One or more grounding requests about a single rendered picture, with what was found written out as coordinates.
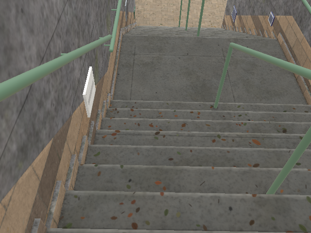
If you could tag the stairs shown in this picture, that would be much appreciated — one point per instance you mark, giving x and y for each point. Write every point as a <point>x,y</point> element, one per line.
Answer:
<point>187,167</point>
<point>190,32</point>

